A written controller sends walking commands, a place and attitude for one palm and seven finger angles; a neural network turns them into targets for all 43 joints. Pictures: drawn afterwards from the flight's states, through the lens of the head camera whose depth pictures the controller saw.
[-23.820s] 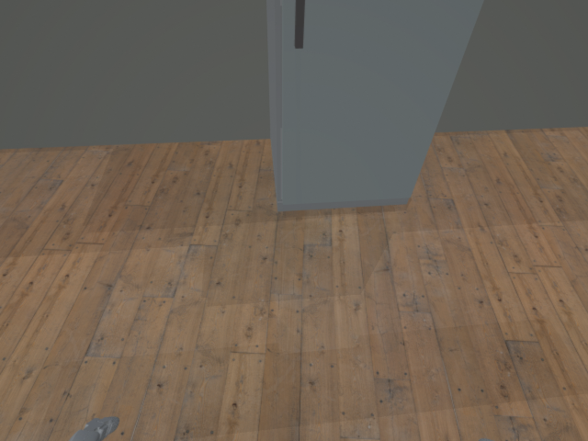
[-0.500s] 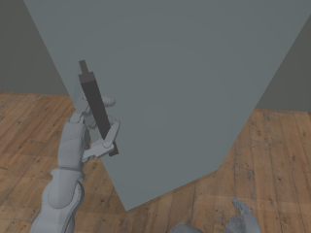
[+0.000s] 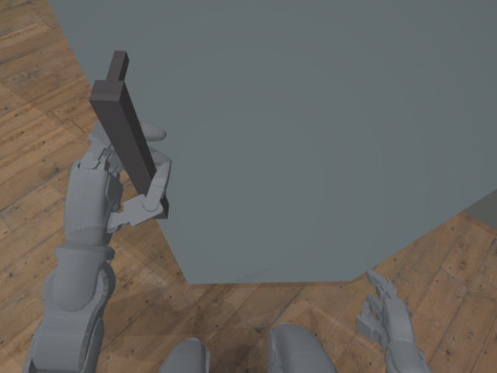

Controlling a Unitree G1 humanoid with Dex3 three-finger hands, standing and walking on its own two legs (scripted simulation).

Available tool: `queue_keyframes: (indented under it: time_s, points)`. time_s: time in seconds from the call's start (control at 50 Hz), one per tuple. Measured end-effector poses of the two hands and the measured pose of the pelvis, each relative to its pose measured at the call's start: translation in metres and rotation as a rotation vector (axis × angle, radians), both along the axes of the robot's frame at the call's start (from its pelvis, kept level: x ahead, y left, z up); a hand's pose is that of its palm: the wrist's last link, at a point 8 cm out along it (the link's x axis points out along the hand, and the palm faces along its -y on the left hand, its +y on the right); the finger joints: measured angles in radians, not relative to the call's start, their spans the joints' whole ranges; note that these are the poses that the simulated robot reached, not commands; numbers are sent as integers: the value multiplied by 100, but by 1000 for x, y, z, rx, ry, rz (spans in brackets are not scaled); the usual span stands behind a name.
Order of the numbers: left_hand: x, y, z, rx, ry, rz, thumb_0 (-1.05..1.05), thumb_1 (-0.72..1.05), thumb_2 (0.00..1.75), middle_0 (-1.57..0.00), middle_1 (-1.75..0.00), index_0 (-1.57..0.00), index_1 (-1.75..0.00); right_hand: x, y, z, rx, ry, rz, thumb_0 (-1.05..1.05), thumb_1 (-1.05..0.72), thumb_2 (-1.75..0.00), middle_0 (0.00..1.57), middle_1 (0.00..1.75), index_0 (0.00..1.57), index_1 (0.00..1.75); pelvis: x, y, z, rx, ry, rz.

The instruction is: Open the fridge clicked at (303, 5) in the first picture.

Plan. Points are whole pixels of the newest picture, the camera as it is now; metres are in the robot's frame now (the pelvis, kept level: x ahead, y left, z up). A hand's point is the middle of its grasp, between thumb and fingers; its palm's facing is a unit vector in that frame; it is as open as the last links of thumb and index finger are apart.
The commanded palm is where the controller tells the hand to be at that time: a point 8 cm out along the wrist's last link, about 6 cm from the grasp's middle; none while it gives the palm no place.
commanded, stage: walk backward, drawing the door open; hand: left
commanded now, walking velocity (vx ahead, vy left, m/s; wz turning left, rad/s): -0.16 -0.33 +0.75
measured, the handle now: (144, 152) +0.34 +0.15 +0.17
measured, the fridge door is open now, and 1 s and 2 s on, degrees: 37 61 78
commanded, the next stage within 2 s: stop walking and hold the door back in 1.40 s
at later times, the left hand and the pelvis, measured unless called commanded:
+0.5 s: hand (179, 294) +0.19 +0.09 +0.15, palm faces +0.56 -0.80 -0.19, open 6.3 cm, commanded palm +0.14 +0.11 +0.16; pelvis +0.01 -0.20 -0.01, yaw +25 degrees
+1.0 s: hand out of the picture +0.09 +0.03 +0.16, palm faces +0.85 -0.41 -0.33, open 6.7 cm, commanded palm +0.02 +0.03 +0.16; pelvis +0.04 -0.34 +0.01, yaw +40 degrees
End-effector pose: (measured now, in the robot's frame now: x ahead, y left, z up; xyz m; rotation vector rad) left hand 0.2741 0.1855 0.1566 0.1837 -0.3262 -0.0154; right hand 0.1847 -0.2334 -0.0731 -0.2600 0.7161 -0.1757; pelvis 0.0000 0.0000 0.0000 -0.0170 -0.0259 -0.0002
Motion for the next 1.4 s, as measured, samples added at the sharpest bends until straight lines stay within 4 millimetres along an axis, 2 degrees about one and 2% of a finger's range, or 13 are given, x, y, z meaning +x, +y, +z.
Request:
queue_keyframes:
  time_s: [0.12, 0.24, 0.4, 0.48, 0.6, 0.7, 0.84, 0.9, 0.98, 1.06, 1.16, 1.3, 1.4]
  points:
    - [-29, -14, 5, 20, 67, 201, -4, 62, 81, -45, -140, -26, -138, 18, -25, 7, 36, 29, 167, 1, -91, -89, 20, 30, 20, 30, -6, -66, 16, -70, -2, 120]
    - [-63, -37, 3, 63, 23, 466, -5, 64, 83, -46, -140, -23, -134, 47, -67, -25, 99, 34, 250, 1, -90, -89, 21, 30, 21, 30, 11, -138, -13, -20, 4, 206]
    - [-107, -55, 5, 38, 50, 564, -5, 64, 80, -46, -140, -29, -136, 65, -108, -14, -6, 81, 304, 1, -91, -89, 20, 30, 20, 30, 12, -171, -3, -13, 5, 399]
    - [-126, -63, 0, 26, -30, 579, -5, 64, 80, -46, -140, -30, -136, 71, -111, -11, -59, 64, 374, 1, -91, -89, 20, 30, 20, 30, 9, -189, -12, -15, 8, 437]
    - [-152, -79, 8, 20, 53, 683, -3, 63, 79, -46, -140, -33, -138, 68, -103, 14, -17, 119, 529, 1, -91, -89, 20, 30, 20, 30, 13, -229, 21, -75, -15, 523]
    - [-174, -97, 13, 5, 121, 796, -2, 64, 77, -46, -140, -34, -138, 81, -109, 21, 34, 90, 607, 1, -90, -89, 21, 30, 21, 30, 23, -258, 30, -97, -11, 573]
    - [-204, -123, 13, 81, 123, 1033, -9, 56, 78, -46, -140, -29, -137, 94, -149, -2, 103, 61, 725, 1, -90, -89, 21, 30, 32, 35, 48, -314, 6, -21, 29, 612]
    - [-216, -134, 14, 89, 133, 1096, -10, 55, 78, -46, -140, -29, -137, 103, -176, -12, 56, 94, 706, 1, -90, -89, 21, 30, 33, 36, 43, -327, 6, -21, 16, 627]
    - [-233, -146, 15, 96, 153, 1119, -11, 56, 76, -46, -140, -30, -138, 113, -207, -6, -17, 111, 649, 1, -91, -89, 21, 30, 29, 34, 39, -337, 13, 15, 12, 676]
    - [-252, -156, 13, 114, 120, 1107, -11, 56, 74, -46, -140, -30, -137, 120, -219, 5, -94, 77, 657, 1, -91, -89, 20, 30, 25, 32, 31, -345, 11, 5, 15, 733]
    - [-274, -167, 8, 122, 37, 1067, -12, 55, 74, -46, -140, -31, -136, 110, -215, 7, -133, 49, 682, 1, -91, -89, 20, 30, 24, 32, 10, -351, 1, -5, 5, 761]
    - [-304, -197, 17, 97, 111, 1080, -7, 58, 75, -46, -140, -33, -137, 67, -182, 18, 39, 26, 801, 1, -91, -89, 20, 30, 22, 31, -18, -376, 22, -55, -19, 792]
    - [-327, -225, 20, 75, 140, 1108, -4, 61, 75, -46, -140, -34, -138, 40, -179, 16, 112, 25, 867, 1, -90, -89, 21, 30, 21, 30, -32, -403, 23, -49, -5, 799]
